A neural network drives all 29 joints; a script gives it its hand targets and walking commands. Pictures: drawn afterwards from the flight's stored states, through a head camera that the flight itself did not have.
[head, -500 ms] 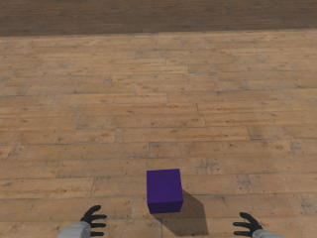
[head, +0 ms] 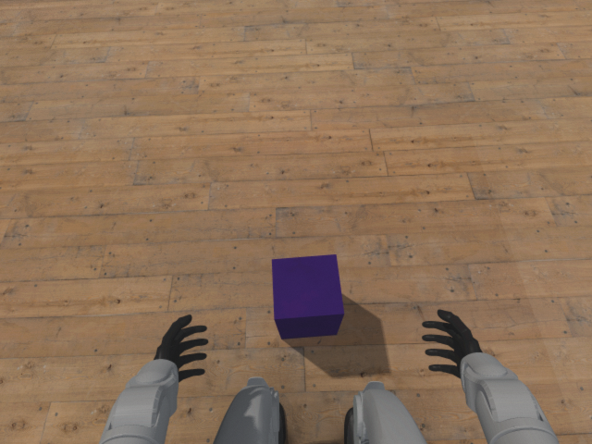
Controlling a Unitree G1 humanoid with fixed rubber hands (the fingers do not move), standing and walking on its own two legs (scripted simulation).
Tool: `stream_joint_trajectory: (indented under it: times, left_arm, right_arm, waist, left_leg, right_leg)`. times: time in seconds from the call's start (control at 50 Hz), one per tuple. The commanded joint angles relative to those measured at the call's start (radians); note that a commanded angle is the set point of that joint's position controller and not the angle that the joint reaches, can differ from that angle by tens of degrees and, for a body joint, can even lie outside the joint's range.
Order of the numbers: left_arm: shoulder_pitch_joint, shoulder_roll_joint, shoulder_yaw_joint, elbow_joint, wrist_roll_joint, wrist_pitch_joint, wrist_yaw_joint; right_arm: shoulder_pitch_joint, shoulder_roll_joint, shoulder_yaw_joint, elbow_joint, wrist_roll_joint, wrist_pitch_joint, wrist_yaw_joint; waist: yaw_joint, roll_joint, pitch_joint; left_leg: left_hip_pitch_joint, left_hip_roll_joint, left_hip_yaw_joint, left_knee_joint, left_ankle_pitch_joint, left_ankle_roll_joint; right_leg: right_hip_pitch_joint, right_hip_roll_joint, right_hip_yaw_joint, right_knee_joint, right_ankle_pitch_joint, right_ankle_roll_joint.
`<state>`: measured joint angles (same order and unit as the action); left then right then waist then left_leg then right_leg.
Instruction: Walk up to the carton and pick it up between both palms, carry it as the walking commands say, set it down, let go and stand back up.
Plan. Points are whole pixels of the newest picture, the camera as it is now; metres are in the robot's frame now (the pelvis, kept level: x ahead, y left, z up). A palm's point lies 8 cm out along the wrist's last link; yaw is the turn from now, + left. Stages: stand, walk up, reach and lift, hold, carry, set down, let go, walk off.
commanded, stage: reach and lift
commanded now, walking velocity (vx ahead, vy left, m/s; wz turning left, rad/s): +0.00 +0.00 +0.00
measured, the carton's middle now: (306, 300) +0.46 +0.02 -0.57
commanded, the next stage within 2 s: none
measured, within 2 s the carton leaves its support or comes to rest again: neither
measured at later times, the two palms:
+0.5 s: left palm (203, 275) +0.38 +0.20 -0.13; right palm (431, 266) +0.40 -0.19 -0.13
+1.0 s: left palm (216, 239) +0.46 +0.19 -0.16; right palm (414, 229) +0.49 -0.18 -0.16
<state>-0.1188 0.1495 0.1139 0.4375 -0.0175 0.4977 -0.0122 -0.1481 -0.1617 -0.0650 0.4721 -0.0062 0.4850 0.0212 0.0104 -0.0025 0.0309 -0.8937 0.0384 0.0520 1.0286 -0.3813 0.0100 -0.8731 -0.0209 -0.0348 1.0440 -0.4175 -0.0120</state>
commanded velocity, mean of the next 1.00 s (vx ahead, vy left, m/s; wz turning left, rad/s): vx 0.00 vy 0.00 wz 0.00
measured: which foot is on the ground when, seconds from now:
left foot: down 0.00-1.00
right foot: down 0.00-1.00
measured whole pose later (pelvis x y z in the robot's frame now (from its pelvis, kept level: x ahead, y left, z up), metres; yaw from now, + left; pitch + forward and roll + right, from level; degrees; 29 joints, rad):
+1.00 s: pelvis -0.01 +0.00 -0.05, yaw +0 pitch +47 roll +1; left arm -0.97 0.14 0.35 0.79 0.05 0.07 0.07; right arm -1.03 -0.23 -0.28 0.89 -0.03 0.07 -0.01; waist 0.02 -0.02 -0.11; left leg -1.59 0.04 0.06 1.04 -0.27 0.01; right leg -1.58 -0.02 -0.02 1.07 -0.31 -0.01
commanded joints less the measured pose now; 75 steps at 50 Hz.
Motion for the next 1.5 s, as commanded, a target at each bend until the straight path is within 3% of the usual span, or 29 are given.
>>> stream_joint_trajectory:
  times: [0.0,0.1,0.2,0.34,0.42,0.58,0.68,0.84,0.9,1.0,1.12,1.32,1.48]
  left_arm:
    - [-0.235,0.07,0.02,-0.057,-0.012,0.0,0.012]
    - [-0.44,0.08,0.05,0.053,0.003,-0.007,0.041]
    - [-0.582,0.079,0.089,0.156,0.016,-0.056,0.062]
    - [-0.73,0.071,0.122,0.2,0.003,-0.176,0.093]
    - [-0.807,0.093,0.14,0.217,-0.006,-0.247,0.105]
    - [-0.923,0.115,0.161,0.301,-0.027,-0.373,0.099]
    - [-1.003,0.113,0.174,0.337,-0.028,-0.423,0.093]
    - [-1.007,0.089,0.208,0.258,0.028,-0.451,0.091]
    - [-1.001,0.085,0.232,0.237,0.056,-0.451,0.084]
    - [-1.028,0.069,0.263,0.281,0.086,-0.448,0.074]
    - [-1.076,0.077,0.26,0.334,0.08,-0.437,0.082]
    - [-1.174,0.153,0.181,0.314,-0.006,-0.441,0.136]
    - [-1.24,0.186,0.125,0.356,-0.081,-0.437,0.156]
  right_arm:
    - [-0.237,-0.089,-0.036,-0.058,0.0,0.002,-0.007]
    - [-0.441,-0.079,-0.069,0.066,0.014,-0.003,-0.013]
    - [-0.587,-0.08,-0.095,0.163,0.008,-0.052,-0.032]
    - [-0.732,-0.113,-0.135,0.205,-0.011,-0.169,-0.055]
    - [-0.833,-0.132,-0.132,0.232,0.007,-0.235,-0.063]
    - [-0.987,-0.154,-0.124,0.349,0.059,-0.351,-0.071]
    - [-1.062,-0.182,-0.152,0.41,0.055,-0.402,-0.062]
    - [-1.07,-0.184,-0.201,0.337,0.006,-0.44,-0.041]
    - [-1.076,-0.173,-0.211,0.303,-0.013,-0.44,-0.033]
    - [-1.118,-0.148,-0.228,0.34,-0.04,-0.435,-0.03]
    - [-1.147,-0.161,-0.238,0.412,-0.046,-0.425,-0.043]
    - [-1.235,-0.219,-0.14,0.346,0.065,-0.426,-0.102]
    - [-1.295,-0.25,-0.084,0.367,0.123,-0.408,-0.129]
  waist:
    - [-0.01,-0.011,-0.321]
    - [-0.007,0.01,-0.358]
    - [-0.001,0.021,-0.469]
    - [-0.009,-0.001,-0.677]
    - [0.003,-0.024,-0.783]
    - [0.025,-0.039,-0.923]
    - [0.021,-0.032,-0.996]
    - [0.023,-0.03,-1.166]
    - [0.03,-0.039,-1.156]
    - [0.034,-0.05,-1.013]
    - [0.013,-0.035,-0.99]
    - [0.026,-0.03,-1.188]
    - [0.019,-0.04,-1.154]
  left_leg:
    - [0.201,-0.054,-0.042,-0.138,-0.105,-0.02]
    - [0.163,-0.059,-0.058,-0.125,-0.127,-0.026]
    - [0.12,-0.073,-0.043,-0.081,-0.024,-0.032]
    - [0.06,-0.091,-0.029,-0.046,0.116,-0.04]
    - [0.014,-0.099,-0.024,-0.029,0.172,-0.036]
    - [-0.062,-0.11,-0.029,-0.009,0.334,-0.023]
    - [-0.073,-0.113,-0.043,-0.003,0.416,-0.024]
    - [-0.013,-0.107,-0.046,0.008,0.605,-0.036]
    - [-0.046,-0.108,-0.04,0.008,0.596,-0.038]
    - [-0.207,-0.114,-0.03,0.052,0.447,-0.041]
    - [-0.337,-0.116,-0.026,0.185,0.309,-0.054]
    - [-0.43,-0.119,-0.006,0.434,0.28,-0.045]
    - [-0.564,-0.106,-0.002,0.577,0.179,-0.037]
  right_leg:
    - [0.066,0.045,0.026,-0.173,-0.093,-0.002]
    - [0.011,0.046,0.021,-0.141,-0.099,0.002]
    - [-0.023,0.052,0.019,-0.112,-0.025,0.002]
    - [-0.051,0.064,0.021,-0.078,0.101,0.01]
    - [-0.049,0.068,0.034,-0.067,0.15,0.018]
    - [-0.117,0.074,0.066,-0.046,0.301,0.029]
    - [-0.187,0.082,0.072,-0.039,0.388,0.027]
    - [-0.173,0.093,0.06,-0.033,0.576,0.025]
    - [-0.171,0.094,0.058,-0.028,0.574,0.027]
    - [-0.302,0.099,0.053,0.03,0.423,0.034]
    - [-0.469,0.105,0.038,0.171,0.281,0.035]
    - [-0.545,0.107,0.025,0.423,0.264,0.038]
    - [-0.63,0.094,0.023,0.563,0.174,0.034]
